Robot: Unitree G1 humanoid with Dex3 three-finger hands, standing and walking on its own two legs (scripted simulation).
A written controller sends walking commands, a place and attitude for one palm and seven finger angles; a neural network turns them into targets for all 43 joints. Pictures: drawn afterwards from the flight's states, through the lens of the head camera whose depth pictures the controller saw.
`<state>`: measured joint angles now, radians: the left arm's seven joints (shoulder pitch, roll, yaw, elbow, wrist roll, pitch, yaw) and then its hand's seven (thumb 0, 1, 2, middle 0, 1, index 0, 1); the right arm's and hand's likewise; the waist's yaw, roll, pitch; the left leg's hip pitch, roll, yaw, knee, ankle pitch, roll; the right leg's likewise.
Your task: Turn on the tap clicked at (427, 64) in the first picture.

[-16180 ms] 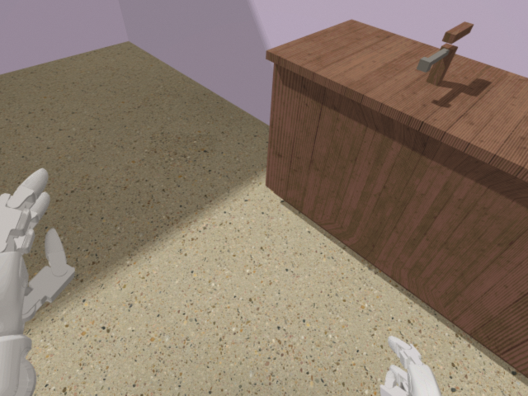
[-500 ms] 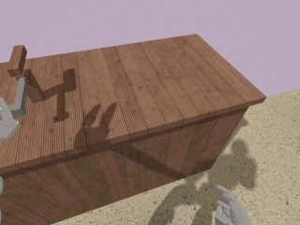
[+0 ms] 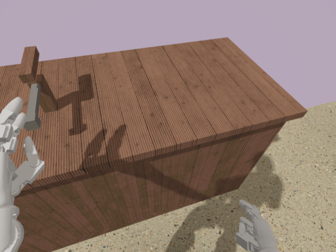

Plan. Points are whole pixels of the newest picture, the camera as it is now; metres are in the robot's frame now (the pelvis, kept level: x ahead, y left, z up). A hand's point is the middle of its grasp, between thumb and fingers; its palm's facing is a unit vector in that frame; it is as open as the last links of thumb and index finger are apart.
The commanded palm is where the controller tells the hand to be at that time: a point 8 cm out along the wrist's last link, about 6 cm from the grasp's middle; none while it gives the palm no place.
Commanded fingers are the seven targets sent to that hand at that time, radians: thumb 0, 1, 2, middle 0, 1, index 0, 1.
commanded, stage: come to a stop and stand still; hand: left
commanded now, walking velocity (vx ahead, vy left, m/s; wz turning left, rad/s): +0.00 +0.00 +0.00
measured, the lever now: (31, 121) +0.34 +0.36 +0.11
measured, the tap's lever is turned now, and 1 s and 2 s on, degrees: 0 0 0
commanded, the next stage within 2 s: look again from close up in 0.68 s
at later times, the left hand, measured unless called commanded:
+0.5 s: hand (54, 161) +0.24 +0.24 +0.14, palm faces +0.41 -0.82 -0.39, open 7.4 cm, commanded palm +0.18 +0.26 +0.17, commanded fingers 0.00 0.90 0.90 -0.20 -0.30 -0.20 -0.30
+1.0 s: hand (48, 154) +0.24 +0.25 +0.16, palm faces +0.42 -0.84 -0.33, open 7.4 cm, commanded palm +0.18 +0.28 +0.17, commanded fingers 0.00 0.90 0.90 -0.20 -0.30 -0.20 -0.30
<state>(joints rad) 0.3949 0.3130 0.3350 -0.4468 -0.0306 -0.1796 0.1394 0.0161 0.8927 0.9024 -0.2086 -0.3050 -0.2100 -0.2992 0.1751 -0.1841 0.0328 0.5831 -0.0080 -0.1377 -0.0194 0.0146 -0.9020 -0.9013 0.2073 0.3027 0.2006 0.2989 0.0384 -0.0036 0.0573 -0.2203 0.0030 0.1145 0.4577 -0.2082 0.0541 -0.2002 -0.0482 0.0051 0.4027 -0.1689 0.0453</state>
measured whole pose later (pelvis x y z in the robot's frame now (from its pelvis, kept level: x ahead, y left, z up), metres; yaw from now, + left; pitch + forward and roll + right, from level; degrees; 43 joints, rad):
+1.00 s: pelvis +0.02 +0.00 +0.00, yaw +1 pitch -2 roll -1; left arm 0.40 0.34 0.34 -0.49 -0.04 -0.17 0.12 0.02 0.89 0.90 -0.21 -0.31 -0.21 -0.30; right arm 0.19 -0.19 0.02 0.56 0.01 -0.11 -0.03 0.01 -0.90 -0.90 0.21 0.30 0.20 0.30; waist 0.05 -0.03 0.09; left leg -0.20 0.01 0.09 0.47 -0.25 0.04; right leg -0.16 -0.04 -0.01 0.39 -0.20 0.05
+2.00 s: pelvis +0.01 +0.00 +0.00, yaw +0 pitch -2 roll -1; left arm 0.41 0.32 0.34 -0.47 -0.03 -0.19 0.12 0.02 0.89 0.90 -0.21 -0.31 -0.21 -0.30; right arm 0.16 -0.20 0.03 0.56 0.00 -0.11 -0.02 0.01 -0.90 -0.90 0.21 0.30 0.20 0.30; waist 0.03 0.01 0.07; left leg -0.23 0.02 0.10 0.50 -0.24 0.05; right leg -0.19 -0.03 0.00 0.42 -0.19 0.05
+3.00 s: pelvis -0.01 -0.06 -0.01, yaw +6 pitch -5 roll +0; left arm 0.26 0.32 0.34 -0.33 -0.06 -0.08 0.17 0.02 0.89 0.90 -0.21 -0.31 -0.22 -0.30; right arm 0.13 -0.22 0.05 0.70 -0.02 -0.18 -0.06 0.01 -0.90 -0.90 0.21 0.30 0.20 0.30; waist 0.10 0.01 0.03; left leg -0.25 0.03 -0.02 0.58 -0.25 -0.01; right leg -0.22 -0.01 -0.10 0.58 -0.28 -0.03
